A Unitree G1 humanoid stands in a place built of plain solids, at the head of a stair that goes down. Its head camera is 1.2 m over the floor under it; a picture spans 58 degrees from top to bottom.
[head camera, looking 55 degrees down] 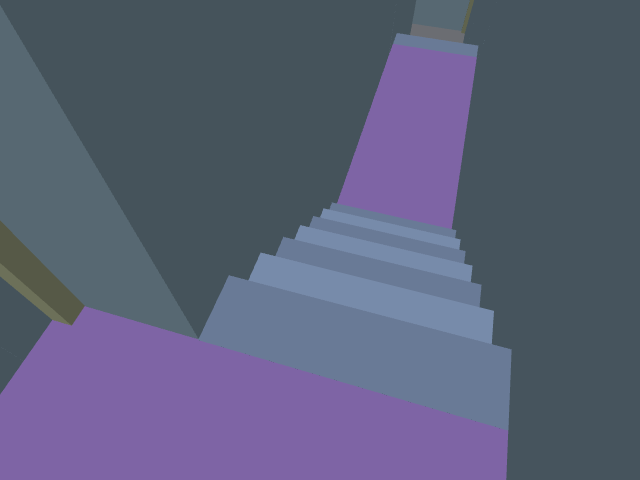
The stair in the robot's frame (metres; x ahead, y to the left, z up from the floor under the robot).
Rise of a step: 0.20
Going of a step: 0.22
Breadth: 0.88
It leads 16 degrees to the right of straight ahead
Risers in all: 7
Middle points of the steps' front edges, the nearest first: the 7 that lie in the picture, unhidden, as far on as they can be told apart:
0.58 -0.13 0.00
0.80 -0.19 -0.20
1.01 -0.26 -0.39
1.23 -0.32 -0.59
1.44 -0.38 -0.79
1.66 -0.45 -0.98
1.87 -0.51 -1.18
